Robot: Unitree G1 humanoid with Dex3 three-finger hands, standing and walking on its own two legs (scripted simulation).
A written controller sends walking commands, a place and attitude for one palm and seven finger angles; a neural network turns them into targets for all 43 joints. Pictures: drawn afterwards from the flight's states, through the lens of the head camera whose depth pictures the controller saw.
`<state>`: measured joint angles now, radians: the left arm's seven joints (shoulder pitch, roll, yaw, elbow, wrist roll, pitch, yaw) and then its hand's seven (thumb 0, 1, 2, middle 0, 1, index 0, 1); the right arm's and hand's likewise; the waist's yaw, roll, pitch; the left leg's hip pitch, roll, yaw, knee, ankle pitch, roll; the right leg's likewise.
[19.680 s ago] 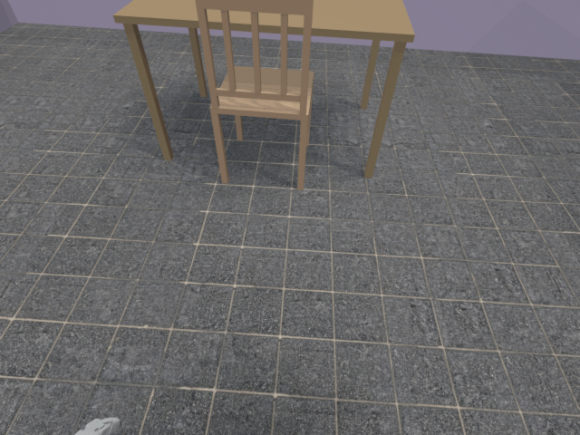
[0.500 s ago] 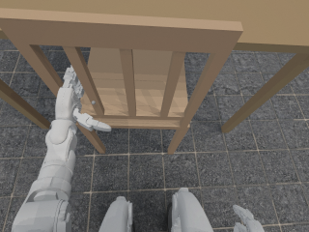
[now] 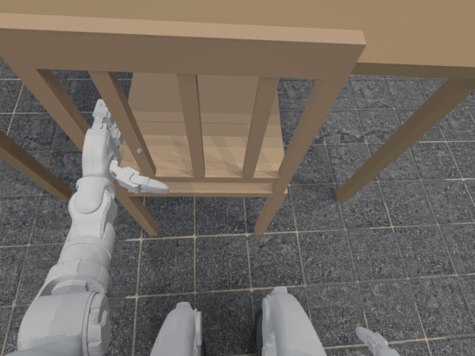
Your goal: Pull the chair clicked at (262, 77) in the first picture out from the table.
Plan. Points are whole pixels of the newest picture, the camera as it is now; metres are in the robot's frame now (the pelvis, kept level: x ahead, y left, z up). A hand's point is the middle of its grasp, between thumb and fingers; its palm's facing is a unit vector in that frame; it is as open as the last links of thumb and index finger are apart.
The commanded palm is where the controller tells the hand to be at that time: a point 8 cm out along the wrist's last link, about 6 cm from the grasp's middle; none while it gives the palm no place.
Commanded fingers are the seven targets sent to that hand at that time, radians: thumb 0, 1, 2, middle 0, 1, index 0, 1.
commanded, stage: hook a spindle and tug to test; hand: left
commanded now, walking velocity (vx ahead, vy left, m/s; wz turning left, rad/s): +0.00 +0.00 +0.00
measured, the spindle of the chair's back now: (194, 135) +0.48 +0.06 +0.02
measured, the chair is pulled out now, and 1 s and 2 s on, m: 0.00 0.00 0.04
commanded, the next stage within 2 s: step backward, pulling the chair out in 1.60 s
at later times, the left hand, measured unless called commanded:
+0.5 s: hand (140, 151) +0.44 +0.15 +0.02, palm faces -0.04 -1.00 -0.03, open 14.9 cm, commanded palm +0.42 +0.19 +0.02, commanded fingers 0.00 -0.16 0.44 -0.43 -1.23 -0.43 -1.23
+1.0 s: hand (141, 150) +0.45 +0.15 +0.02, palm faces -0.02 -1.00 -0.03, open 5.5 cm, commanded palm +0.41 +0.19 +0.02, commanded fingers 0.00 0.90 0.90 -0.50 -1.45 -0.50 -1.45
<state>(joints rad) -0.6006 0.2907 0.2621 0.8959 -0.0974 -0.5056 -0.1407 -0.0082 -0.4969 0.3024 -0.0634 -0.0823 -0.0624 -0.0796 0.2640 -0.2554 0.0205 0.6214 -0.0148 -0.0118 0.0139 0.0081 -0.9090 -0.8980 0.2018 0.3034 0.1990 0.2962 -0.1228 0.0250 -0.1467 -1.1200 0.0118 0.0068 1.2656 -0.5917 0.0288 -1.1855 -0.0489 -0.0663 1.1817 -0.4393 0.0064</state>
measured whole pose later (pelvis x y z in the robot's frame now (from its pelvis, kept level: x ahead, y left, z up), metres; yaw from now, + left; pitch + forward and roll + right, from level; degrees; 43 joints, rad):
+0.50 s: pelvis +0.00 +0.00 +0.00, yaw +0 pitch +26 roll -2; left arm -0.58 0.28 0.25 0.86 -0.11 -0.51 -0.15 -0.01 -0.47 0.32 -0.27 -0.72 -0.27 -0.72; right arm 0.25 -0.25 0.02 0.61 -0.01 0.00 0.01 0.01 -0.91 -0.90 0.20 0.30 0.20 0.30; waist -0.12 0.03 -0.15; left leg -1.12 0.01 0.00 1.26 -0.59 0.03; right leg -1.18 -0.05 -0.07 1.18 -0.44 0.01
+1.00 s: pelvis +0.01 +0.00 +0.00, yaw +0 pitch +26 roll -2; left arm -0.55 0.27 0.24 0.81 -0.12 -0.48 -0.12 0.01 0.67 0.80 -0.42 -1.39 -0.45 -1.42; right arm 0.26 -0.25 0.01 0.61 -0.01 0.00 0.02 0.01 -0.91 -0.90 0.20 0.30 0.20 0.30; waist -0.12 0.03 -0.15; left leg -1.11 0.01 0.01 1.25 -0.60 0.03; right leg -1.17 -0.04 -0.06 1.17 -0.44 0.01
